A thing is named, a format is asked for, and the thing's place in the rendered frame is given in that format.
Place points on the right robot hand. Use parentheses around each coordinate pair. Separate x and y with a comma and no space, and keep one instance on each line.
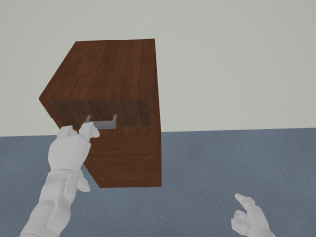
(244,223)

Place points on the handle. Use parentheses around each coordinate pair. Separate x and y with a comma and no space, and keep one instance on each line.
(111,124)

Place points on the cabinet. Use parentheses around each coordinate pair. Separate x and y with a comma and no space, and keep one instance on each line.
(125,157)

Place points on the drawer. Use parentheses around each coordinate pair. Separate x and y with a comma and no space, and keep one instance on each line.
(131,112)

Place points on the left robot forearm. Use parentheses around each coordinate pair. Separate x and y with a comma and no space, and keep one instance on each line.
(52,214)

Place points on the left robot hand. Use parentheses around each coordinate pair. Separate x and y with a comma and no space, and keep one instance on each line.
(70,149)

